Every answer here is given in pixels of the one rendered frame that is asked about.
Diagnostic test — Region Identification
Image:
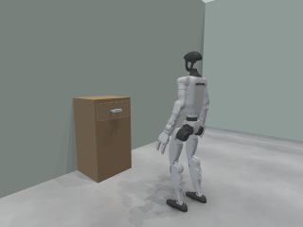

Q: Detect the right robot upper arm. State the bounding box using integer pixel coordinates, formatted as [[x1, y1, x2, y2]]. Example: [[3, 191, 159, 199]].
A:
[[203, 78, 210, 106]]

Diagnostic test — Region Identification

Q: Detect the robot right hand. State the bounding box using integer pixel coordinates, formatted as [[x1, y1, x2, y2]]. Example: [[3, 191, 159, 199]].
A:
[[200, 123, 205, 138]]

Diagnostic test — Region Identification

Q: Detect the robot left foot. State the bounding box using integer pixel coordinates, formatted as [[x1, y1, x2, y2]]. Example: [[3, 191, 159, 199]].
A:
[[166, 199, 187, 213]]

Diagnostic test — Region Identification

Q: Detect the handle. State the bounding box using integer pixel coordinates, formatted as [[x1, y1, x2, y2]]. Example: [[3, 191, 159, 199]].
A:
[[111, 109, 122, 113]]

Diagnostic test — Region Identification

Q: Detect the left robot upper arm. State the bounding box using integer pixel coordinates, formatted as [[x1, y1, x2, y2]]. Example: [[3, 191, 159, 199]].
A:
[[177, 76, 190, 111]]

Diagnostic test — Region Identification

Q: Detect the cabinet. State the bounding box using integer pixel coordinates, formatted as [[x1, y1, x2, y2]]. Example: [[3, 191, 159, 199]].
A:
[[73, 96, 132, 183]]

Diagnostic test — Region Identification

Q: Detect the drawer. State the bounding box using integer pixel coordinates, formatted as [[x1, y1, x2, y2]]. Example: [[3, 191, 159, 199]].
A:
[[96, 100, 129, 121]]

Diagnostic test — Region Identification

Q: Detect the left robot forearm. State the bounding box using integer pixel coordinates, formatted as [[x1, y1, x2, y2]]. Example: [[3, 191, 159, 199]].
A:
[[164, 100, 182, 134]]

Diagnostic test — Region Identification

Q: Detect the robot left hand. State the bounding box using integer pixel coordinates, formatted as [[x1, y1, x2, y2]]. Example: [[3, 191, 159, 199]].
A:
[[156, 131, 170, 155]]

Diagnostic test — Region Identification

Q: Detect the right robot forearm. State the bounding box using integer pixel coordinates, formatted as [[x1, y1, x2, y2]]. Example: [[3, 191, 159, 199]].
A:
[[199, 104, 209, 124]]

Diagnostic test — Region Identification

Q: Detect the robot left shin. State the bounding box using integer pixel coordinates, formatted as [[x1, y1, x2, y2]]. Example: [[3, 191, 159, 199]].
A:
[[169, 165, 184, 205]]

